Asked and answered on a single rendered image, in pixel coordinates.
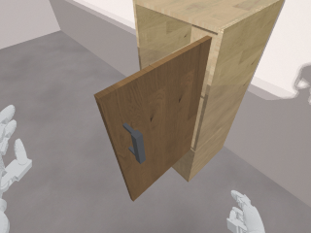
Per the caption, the cupboard door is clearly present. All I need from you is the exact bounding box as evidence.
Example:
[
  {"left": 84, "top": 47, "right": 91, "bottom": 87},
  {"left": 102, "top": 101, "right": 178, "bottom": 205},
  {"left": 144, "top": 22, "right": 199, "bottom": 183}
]
[{"left": 94, "top": 35, "right": 213, "bottom": 201}]

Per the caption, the handle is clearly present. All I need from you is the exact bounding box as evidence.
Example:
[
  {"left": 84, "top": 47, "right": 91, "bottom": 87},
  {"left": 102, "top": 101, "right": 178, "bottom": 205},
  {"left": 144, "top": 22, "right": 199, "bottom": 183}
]
[{"left": 122, "top": 123, "right": 146, "bottom": 164}]

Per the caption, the robot right hand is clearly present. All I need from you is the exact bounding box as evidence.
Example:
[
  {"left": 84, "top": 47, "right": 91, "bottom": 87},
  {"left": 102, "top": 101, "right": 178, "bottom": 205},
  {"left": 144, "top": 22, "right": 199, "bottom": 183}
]
[{"left": 226, "top": 190, "right": 265, "bottom": 233}]

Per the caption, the robot left forearm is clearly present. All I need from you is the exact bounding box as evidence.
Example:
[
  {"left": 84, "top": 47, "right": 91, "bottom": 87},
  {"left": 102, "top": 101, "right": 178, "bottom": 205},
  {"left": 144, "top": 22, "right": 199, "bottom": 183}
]
[{"left": 0, "top": 198, "right": 10, "bottom": 233}]

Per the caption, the robot left hand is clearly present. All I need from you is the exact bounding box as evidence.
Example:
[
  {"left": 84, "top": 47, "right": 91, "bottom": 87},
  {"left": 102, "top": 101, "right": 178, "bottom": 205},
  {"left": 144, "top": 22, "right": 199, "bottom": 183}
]
[{"left": 0, "top": 105, "right": 32, "bottom": 198}]

